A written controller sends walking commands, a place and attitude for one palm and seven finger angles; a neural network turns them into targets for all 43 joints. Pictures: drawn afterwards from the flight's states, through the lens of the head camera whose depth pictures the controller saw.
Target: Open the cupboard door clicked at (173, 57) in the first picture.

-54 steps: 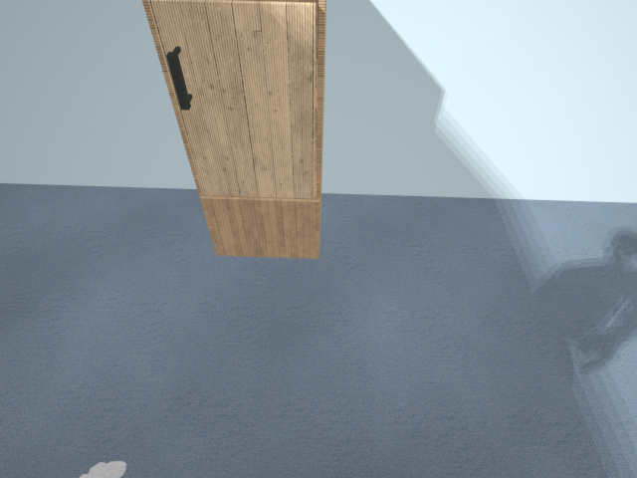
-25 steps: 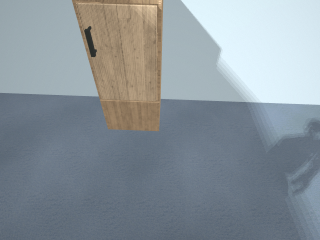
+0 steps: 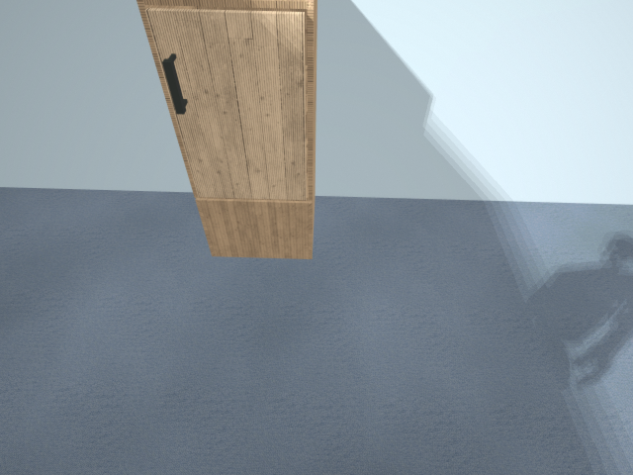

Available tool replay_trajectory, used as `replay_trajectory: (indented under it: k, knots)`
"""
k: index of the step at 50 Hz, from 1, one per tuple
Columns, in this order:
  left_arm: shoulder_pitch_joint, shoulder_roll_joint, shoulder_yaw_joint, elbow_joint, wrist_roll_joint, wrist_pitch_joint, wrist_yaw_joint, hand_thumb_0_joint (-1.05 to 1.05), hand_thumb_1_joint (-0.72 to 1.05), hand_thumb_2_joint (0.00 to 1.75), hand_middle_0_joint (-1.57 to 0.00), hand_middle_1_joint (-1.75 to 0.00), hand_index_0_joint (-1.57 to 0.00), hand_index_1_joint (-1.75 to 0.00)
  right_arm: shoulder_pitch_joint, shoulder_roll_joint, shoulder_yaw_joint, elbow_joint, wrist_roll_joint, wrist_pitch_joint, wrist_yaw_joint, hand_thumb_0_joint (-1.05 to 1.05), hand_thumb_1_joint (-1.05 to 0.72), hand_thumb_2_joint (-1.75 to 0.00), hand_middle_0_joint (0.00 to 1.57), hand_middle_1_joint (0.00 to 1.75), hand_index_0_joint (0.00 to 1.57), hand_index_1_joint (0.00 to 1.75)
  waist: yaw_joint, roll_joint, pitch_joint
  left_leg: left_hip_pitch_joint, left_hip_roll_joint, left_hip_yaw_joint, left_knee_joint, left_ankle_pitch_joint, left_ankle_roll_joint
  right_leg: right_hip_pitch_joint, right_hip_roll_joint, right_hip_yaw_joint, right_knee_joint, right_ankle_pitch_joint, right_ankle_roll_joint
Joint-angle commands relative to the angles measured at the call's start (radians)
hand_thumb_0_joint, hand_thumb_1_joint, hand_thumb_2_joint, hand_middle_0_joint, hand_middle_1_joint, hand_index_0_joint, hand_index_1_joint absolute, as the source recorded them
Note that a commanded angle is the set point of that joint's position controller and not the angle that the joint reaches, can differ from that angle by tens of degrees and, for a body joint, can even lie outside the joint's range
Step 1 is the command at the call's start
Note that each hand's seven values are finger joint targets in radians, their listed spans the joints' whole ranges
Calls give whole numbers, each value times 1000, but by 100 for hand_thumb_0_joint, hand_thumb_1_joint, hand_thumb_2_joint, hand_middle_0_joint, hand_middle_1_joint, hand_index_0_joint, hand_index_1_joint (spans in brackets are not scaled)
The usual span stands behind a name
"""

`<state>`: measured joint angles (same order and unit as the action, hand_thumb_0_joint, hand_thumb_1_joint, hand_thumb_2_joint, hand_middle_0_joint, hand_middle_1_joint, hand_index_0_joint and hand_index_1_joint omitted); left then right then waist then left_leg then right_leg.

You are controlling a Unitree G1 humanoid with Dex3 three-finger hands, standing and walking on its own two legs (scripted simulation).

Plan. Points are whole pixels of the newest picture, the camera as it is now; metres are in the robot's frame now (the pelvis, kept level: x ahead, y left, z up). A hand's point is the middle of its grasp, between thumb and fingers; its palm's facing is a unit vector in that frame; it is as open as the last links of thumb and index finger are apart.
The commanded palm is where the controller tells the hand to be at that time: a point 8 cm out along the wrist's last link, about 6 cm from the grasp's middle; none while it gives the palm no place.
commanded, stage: look at it before walking up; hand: left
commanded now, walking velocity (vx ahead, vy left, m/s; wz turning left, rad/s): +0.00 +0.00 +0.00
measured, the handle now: (177, 84) +1.02 +0.43 +0.00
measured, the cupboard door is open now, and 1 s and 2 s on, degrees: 0 0 0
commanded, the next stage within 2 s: walk to a spot facing it in 0.36 s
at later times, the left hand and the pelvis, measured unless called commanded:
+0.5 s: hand out of the picture +0.08 +0.25 -0.16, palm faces -0.04 -0.94 -0.34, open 7.4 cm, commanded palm none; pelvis +0.01 +0.00 +0.00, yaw +0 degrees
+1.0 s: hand out of the picture +0.00 +0.27 -0.19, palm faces +0.22 -0.95 -0.21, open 7.4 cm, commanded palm none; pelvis -0.02 +0.06 -0.01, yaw +13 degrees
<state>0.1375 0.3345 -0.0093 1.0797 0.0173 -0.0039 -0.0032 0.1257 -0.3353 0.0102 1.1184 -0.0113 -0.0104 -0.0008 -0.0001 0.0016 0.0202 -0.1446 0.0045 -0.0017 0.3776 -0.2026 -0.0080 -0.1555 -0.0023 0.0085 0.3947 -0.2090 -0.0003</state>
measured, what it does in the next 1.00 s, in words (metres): lifts its right foot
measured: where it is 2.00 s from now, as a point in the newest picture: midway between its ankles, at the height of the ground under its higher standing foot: outside the picture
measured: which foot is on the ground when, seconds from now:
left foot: down 0.00-1.00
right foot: down 0.00-0.84, up 0.86-1.00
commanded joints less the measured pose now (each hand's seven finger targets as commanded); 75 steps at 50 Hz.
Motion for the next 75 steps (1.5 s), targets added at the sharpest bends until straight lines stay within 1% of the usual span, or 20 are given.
replay_trajectory:
  k: [1,25,29,33,36,38,40,41,42,43,45,49,52,57,65,69,70,71,72,75]
  knots:
    - [-38,210,44,-61,-5,-25,15,0,90,90,-20,-30,-20,-30,-48,-210,-45,-67,4,-27,-12,0,-90,-90,20,30,20,30,2,-7,-48,16,114,-98,-63,116,38,-3,-114,102,-74,101,-30]
    - [-32,217,45,-60,-7,-24,16,0,90,90,-20,-30,-20,-30,-63,-211,-45,-74,4,-21,-10,0,-90,-90,20,30,20,30,2,7,-50,21,114,-96,-51,186,35,27,-126,82,-59,183,-25]
    - [40,114,35,-69,-9,11,31,0,90,90,-20,-30,-20,-30,-8,-94,-29,-88,1,12,-5,0,-90,-90,20,30,20,30,12,2,-41,-76,99,-101,32,217,24,23,-146,46,13,181,1]
    - [70,157,62,-121,-2,22,36,0,90,90,-20,-30,-20,-30,17,-85,-50,-146,1,35,0,0,-90,-90,20,30,20,30,20,-130,-49,-191,30,-60,234,98,11,16,-270,113,-9,166,-70]
    - [66,164,79,-166,12,20,46,0,90,90,-20,-30,-20,-30,23,-64,-71,-183,1,48,0,0,-90,-90,20,30,20,30,22,-203,-12,-260,17,-2,526,-321,-8,-32,-407,160,-42,323,-197]
    - [24,157,81,-191,16,16,44,0,90,90,-20,-30,-20,-30,69,-24,-72,-186,9,42,10,0,-90,-90,20,30,20,30,-14,-166,-19,-222,36,20,416,-294,-18,-19,-366,43,50,440,-164]
    - [31,145,85,-203,4,22,38,0,90,90,-20,-30,-20,-30,140,-20,-75,-179,4,37,14,0,-90,-90,20,30,20,30,-41,-129,-51,-58,21,65,196,-56,-15,-109,-318,-50,172,316,-77]
    - [39,104,80,-215,-2,32,34,0,90,90,-20,-30,-20,-30,176,-65,-84,-181,-3,29,16,0,-90,-90,20,30,20,30,-57,40,-56,29,99,-82,65,86,25,-231,-233,-116,338,109,-7]
    - [35,25,70,-259,-9,40,28,0,90,90,-20,-30,-20,-30,215,-164,-108,-195,-12,23,13,0,-90,-90,20,30,20,30,-65,347,-29,24,352,-445,-80,324,157,-408,-81,-158,570,-403,81]
    - [-3,40,72,-265,1,49,35,0,90,90,-20,-30,-20,-30,238,-168,-115,-181,-8,24,4,0,-90,-90,20,30,20,30,-80,233,-48,-37,382,-483,-117,178,214,-386,-81,-34,707,-422,54]
    - [-29,26,84,-243,1,44,29,0,90,90,-20,-30,-20,-30,167,-120,-105,-198,-9,21,-11,0,-90,-90,20,30,20,30,-47,151,2,-103,302,-446,-128,-4,187,-430,-104,25,777,-274,52]
    - [45,4,90,-199,0,38,22,0,90,90,-20,-30,-20,-30,142,-66,-98,-209,-5,5,-21,0,-90,-90,20,30,20,30,-19,92,-67,-11,215,-323,-83,178,175,-404,-96,13,722,-166,76]
    - [29,-13,93,-202,-2,35,22,0,90,90,-20,-30,-20,-30,181,-63,-106,-198,-7,8,-22,0,-90,-90,20,30,20,30,-37,73,-87,44,204,-349,-78,168,184,-399,-79,7,654,-177,86]
    - [-9,-13,96,-218,7,24,7,0,90,90,-20,-30,-20,-30,228,-63,-115,-187,-13,8,-16,0,-90,-90,20,30,20,30,-67,125,-47,36,181,-467,-157,-261,185,-415,-54,-2,536,-203,80]
    - [29,-18,92,-242,2,4,-2,0,90,90,-20,-30,-20,-30,193,-89,-122,-205,-17,5,-11,0,-90,-90,20,30,20,30,-34,149,-7,-102,141,-560,-162,-349,198,-250,-1,-12,324,-227,53]
    - [200,4,102,-208,3,-14,4,0,90,90,-20,-30,-20,-30,94,-67,-120,-233,-8,9,-2,0,-90,-90,20,30,20,30,64,105,2,-376,49,-459,-14,-360,137,150,-1,-19,12,-109,24]
    - [252,75,114,-205,15,-25,14,0,90,90,-20,-30,-20,-30,98,-6,-109,-248,2,9,2,0,-90,-90,20,30,20,30,87,-80,-5,-620,-23,-322,223,-393,77,357,-194,186,-127,-278,-32]
    - [268,139,117,-217,16,-29,27,0,90,90,-20,-30,-20,-30,115,41,-95,-281,-4,0,4,0,-90,-90,20,30,20,30,84,-298,0,-772,-118,-102,513,-349,6,375,-482,535,-279,-522,-112]
    - [248,140,115,-220,-1,-29,28,0,90,90,-20,-30,-20,-30,75,-19,-111,-292,-27,-4,10,0,-90,-90,20,30,20,30,64,-161,32,-719,-34,-119,628,-295,10,212,-514,497,-300,-533,-132]
    - [157,40,83,-208,1,-60,19,0,90,90,-20,-30,-20,-30,79,-2,-113,-255,-29,20,47,0,-90,-90,20,30,20,30,-7,-127,141,-630,38,-60,783,-75,-9,-18,-361,217,-311,-371,-64]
